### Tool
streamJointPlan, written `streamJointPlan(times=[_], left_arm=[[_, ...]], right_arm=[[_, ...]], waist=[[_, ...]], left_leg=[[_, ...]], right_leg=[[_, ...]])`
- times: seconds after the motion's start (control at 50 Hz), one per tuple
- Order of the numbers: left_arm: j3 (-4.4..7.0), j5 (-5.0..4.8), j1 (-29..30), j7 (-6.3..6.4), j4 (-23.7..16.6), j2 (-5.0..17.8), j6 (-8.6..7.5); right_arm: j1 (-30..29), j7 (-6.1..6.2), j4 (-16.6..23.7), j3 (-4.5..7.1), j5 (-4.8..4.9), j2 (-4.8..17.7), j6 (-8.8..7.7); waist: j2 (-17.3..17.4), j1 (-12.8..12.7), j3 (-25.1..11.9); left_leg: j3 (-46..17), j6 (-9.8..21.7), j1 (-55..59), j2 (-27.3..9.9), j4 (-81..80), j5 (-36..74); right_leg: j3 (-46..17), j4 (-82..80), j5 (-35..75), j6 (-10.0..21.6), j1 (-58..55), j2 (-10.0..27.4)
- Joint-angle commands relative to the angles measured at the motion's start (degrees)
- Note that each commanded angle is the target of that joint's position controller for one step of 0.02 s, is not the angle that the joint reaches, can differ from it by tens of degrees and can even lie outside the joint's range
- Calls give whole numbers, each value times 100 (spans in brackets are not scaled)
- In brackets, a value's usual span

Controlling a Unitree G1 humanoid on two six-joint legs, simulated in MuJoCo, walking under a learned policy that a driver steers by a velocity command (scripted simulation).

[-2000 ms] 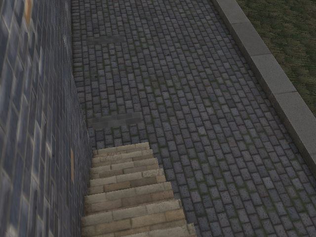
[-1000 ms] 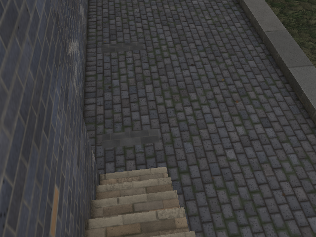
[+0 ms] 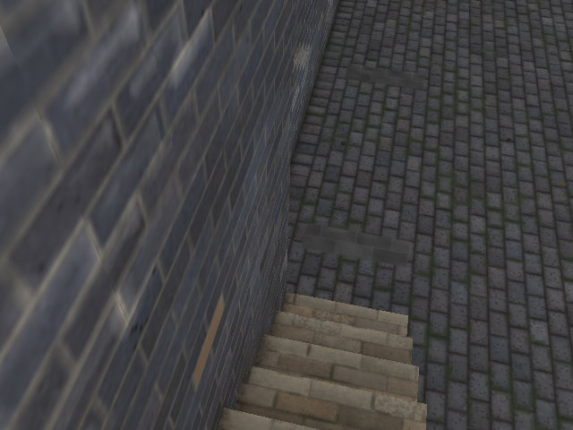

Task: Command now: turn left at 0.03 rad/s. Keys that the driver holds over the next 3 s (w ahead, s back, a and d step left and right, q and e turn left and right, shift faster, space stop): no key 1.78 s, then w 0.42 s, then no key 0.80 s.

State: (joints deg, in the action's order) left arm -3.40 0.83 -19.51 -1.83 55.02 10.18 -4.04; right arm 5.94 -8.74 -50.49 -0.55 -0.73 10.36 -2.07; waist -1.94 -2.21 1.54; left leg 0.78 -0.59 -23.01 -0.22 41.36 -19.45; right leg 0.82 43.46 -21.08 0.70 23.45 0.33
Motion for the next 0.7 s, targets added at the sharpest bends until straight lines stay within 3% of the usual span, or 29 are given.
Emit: streamJointPlan(times=[0.02, 0.08, 0.1, 0.12, 0.18, 0.22, 0.24, 0.26, 0.28, 0.3, 0.32, 0.36, 0.38, 0.4, 0.42, 0.46, 0.52, 0.56, 0.58, 0.64, 0.66, 0.7], left_arm=[[140, -46, -277, 14, -147, 548, -78], [158, -85, -351, -57, -125, 464, -98], [200, -85, -346, -91, -182, 639, -129], [248, -130, -256, -141, -240, 756, -173], [242, -249, -59, -179, -319, 770, -197], [267, -190, -65, -171, -361, 821, -273], [335, 323, 207, -162, -610, 615, 96], [368, 285, 501, -183, -619, 656, 222], [386, -505, 273, -332, -533, 949, -70], [347, -473, 45, -335, -467, 883, -208], [349, -271, -232, -338, -390, 865, -246], [390, -82, -190, -321, -399, 931, -251], [389, -113, -60, -303, -481, 932, -280], [314, 311, 120, -244, -637, 547, 14], [351, 221, 500, -227, -646, 662, 111], [361, 135, 720, -191, -737, 671, 219], [292, 178, 709, -244, -750, 531, 297], [279, 181, 677, -249, -752, 536, 332], [306, 176, 746, -208, -757, 573, 377], [304, 165, 929, -174, -920, 521, 484], [302, 134, 1002, -167, -930, 497, 474], [299, 160, 981, -179, -916, 458, 470]], right_arm=[[6, 67, 163, 107, -7, 546, -61], [321, 165, -72, 61, -52, 550, -81], [414, 185, -49, 86, -51, 563, -63], [574, 190, -88, 115, -16, 650, -33], [767, 220, -122, 98, -5, 550, -36], [973, 249, -183, 49, -35, 420, -57], [827, 930, -235, 234, 236, 710, 129], [987, 1157, -219, 133, 311, 482, 258], [1238, 604, -148, -47, -1, 132, 130], [1124, 395, -225, -1, -108, 402, 103], [1238, 299, -215, 35, -88, 421, 102], [1335, 280, -231, 14, -52, 456, 37], [1247, 299, -186, 1, -53, 470, 6], [964, 929, -179, 338, 206, 1077, 187], [1242, 1134, -147, 218, 286, 734, 310], [1242, 1258, -166, 197, 243, 734, 456], [1376, 1161, -213, 177, 216, 723, 510], [1339, 1130, -218, 189, 176, 757, 459], [1173, 1182, -117, 217, 202, 799, 451], [1191, 1193, -148, 187, 212, 784, 387], [1152, 1189, -130, 196, 230, 789, 351], [1161, 1190, -150, 193, 261, 801, 305]], waist=[[276, 9, -57], [136, -85, -37], [-29, -147, -53], [19, -81, -1], [-69, -13, 57], [107, -32, -4], [665, -35, -718], [302, 244, -718], [-596, 79, 786], [-57, -113, 567], [137, -147, 376], [154, -138, 374], [65, -141, 149], [633, -89, -511], [69, 327, -541], [-263, 316, -232], [-38, 345, 161], [150, 321, 266], [45, 328, 274], [177, 304, 255], [363, 316, 220], [387, 277, 129]], left_leg=[[-378, 143, -622, -317, -1215, -628], [-194, 55, -845, -243, -1129, -614], [-65, -11, -814, -208, -959, -683], [-29, -30, -695, -202, -959, -690], [129, -195, -318, -103, -880, -402], [144, -185, -212, -102, -922, -64], [199, -211, 902, -459, -777, 408], [114, -280, 896, -478, -949, 393], [-6, -195, -522, -256, -1023, 113], [143, -169, -217, -182, -1159, -3], [141, -158, -245, -153, -1283, 64], [224, -158, -194, -129, -1271, 68], [224, -227, -122, -150, -1185, 172], [283, -309, 860, -551, -803, 439], [165, -383, 895, -600, -1010, 454], [91, -414, 840, -675, -1098, 574], [47, -447, 889, -803, -1512, 697], [50, -433, 817, -823, -1675, 618], [77, -438, 815, -827, -1639, 542], [139, -459, 699, -843, -1726, 575], [72, -432, 693, -852, -1828, 656], [57, -425, 724, -882, -1853, 725]], right_leg=[[-76, -706, 688, -309, -563, -11], [-100, -842, 436, -146, -783, -113], [-190, -1055, 91, -102, -730, -73], [-342, -1247, -420, -35, -491, -22], [-662, -1794, -1070, 96, -173, 91], [-660, -1708, -857, 179, -292, 59], [-1460, -1896, 877, 117, -888, 563], [-1386, -1973, 1349, 9, -1090, 506], [-574, -1809, -476, 80, -479, 7], [-648, -1794, -814, 93, -348, -3], [-563, -1729, -818, 100, -544, -36], [-433, -1621, -746, 127, -445, -148], [-494, -1626, -680, 143, -561, -86], [-1541, -2000, 1162, 80, -1012, 591], [-1511, -2051, 1696, -14, -1139, 564], [-1357, -2193, 1922, -53, -1281, 400], [-1149, -2445, 1412, 86, -1176, 232], [-1143, -2512, 1086, 160, -1272, 187], [-1179, -2498, 1058, 216, -1186, 162], [-1199, -2570, 936, 232, -1300, 157], [-1110, -2515, 913, 202, -1311, 175], [-1107, -2448, 1070, 165, -1419, 179]])
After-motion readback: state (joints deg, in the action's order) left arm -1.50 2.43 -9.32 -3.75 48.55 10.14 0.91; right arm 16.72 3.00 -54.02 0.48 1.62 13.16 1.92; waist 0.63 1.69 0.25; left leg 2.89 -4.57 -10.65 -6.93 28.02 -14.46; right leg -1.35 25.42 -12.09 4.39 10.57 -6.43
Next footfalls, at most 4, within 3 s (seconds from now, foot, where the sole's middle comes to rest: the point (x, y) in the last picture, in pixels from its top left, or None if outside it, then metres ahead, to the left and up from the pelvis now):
2.44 left None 0.30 0.12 -0.96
2.70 right None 0.28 -0.14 -0.96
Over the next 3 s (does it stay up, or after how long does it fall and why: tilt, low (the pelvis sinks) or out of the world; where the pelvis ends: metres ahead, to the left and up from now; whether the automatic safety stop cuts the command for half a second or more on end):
stays up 0.26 0.00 -0.19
